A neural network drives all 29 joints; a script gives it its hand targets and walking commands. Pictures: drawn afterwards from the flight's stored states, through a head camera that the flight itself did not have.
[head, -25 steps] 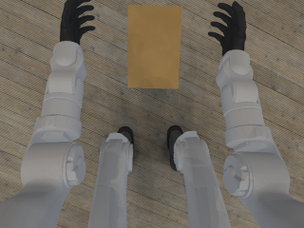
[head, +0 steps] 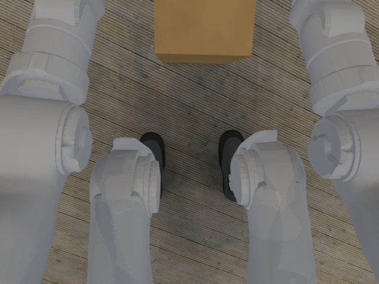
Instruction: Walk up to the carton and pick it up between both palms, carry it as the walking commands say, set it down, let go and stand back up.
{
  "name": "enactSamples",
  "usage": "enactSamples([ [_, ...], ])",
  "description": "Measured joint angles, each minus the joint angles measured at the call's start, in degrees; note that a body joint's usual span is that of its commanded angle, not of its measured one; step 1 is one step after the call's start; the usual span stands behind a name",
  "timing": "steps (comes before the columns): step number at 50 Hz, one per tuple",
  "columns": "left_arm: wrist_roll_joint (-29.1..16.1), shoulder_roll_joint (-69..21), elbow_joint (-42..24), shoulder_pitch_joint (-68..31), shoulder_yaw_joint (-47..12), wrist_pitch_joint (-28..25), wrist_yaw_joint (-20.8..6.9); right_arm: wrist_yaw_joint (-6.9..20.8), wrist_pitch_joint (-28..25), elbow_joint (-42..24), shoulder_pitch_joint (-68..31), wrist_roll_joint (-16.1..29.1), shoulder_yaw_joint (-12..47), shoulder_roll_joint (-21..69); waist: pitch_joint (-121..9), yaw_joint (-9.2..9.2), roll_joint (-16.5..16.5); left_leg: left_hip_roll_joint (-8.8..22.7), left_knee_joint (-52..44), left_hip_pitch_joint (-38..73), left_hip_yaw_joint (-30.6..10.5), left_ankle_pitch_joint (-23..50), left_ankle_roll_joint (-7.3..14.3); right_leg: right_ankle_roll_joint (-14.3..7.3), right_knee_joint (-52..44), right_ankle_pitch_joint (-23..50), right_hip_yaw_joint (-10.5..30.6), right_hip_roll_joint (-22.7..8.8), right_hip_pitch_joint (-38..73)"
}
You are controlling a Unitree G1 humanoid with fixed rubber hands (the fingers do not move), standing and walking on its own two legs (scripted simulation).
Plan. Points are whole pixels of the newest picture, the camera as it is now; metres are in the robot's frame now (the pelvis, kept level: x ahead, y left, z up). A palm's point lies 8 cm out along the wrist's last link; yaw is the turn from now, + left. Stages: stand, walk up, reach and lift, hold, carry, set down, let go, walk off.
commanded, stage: reach and lift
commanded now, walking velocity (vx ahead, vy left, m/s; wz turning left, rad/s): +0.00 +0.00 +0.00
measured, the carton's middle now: out of the picture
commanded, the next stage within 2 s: none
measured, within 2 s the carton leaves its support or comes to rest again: leaves its support in 1.26 s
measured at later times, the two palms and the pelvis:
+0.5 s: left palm out of the picture +0.57 +0.14 -0.22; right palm out of the picture +0.56 -0.19 -0.21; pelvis +0.03 -0.01 -0.04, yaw -1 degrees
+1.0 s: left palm out of the picture +0.58 +0.11 -0.23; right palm out of the picture +0.57 -0.15 -0.21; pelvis +0.03 +0.00 -0.03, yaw -1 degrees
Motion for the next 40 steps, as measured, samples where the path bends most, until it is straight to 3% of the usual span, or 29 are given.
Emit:
enactSamples([
  [4,-0.15,-0.79,-1.81,2.92,-0.9,-2.75,-0.47,1.03,-3.19,-0.91,2.93,-0.17,-1.72,1.68,1.1,0.07,0.17,-0.22,2.78,-1.03,-0.37,-2.05,-0.05,-0.04,2.49,-2.21,-0.55,-0.22,-0.64],
  [9,-3.25,-0.82,-4.78,4.56,-4.65,-5.05,1.01,0.42,-5.13,-2.66,3.08,2.72,1.39,0.05,3.57,0.4,0.08,0.53,5.63,-2.2,-0.21,-4.4,0.12,0.01,5.03,-4.0,-0.56,0.52,-2.12],
  [13,-4.98,-0.51,-6.17,7.52,-5.35,-5.98,1.96,-0.24,-6.97,-5.36,5.46,5.26,2.82,-1.06,3.41,-0.47,0.95,0.48,8.05,-2.58,-0.03,-6.55,0.12,-0.05,7.62,-6.17,-0.53,0.45,-2.56],
  [22,-5.34,0.92,-7.63,8.89,-2.66,-6.99,0.53,0.09,-5.69,-8.42,10.34,10.14,9.12,-2.65,3.31,0.23,-0.66,1.05,10.64,-1.25,-0.98,-8.09,-1.68,-1.83,10.71,-6.61,-1.61,1.13,-2.73],
  [27,-4.6,1.01,-3.02,9.4,-1.83,-6.02,-0.99,-0.13,-5.0,-6.45,7.67,8.81,9.47,-1.07,3.21,0.36,-0.69,1.29,10.11,-0.61,-1.1,-6.85,-2.13,-2.16,10.34,-5.01,-1.7,1.4,-2.57],
  [34,-5.23,0.53,-2.47,6.54,-2.7,-6.3,-1.5,-0.65,-4.66,-0.28,2.84,5.96,7.32,1.3,3.01,0.14,-1.09,0.73,8.09,-1.44,-0.77,-4.36,-2.31,-2.25,8.79,-3.12,-1.26,0.89,-3.21],
  [40,-3.04,-1.63,-1.1,2.81,-2.68,-6.14,-1.12,-0.82,-5.38,2.13,1.22,4.3,5.37,2.7,3.03,0.1,-0.72,0.67,7.56,-2.08,-0.91,-4.31,-1.65,-1.49,7.63,-3.3,-1.32,0.81,-3.12],
])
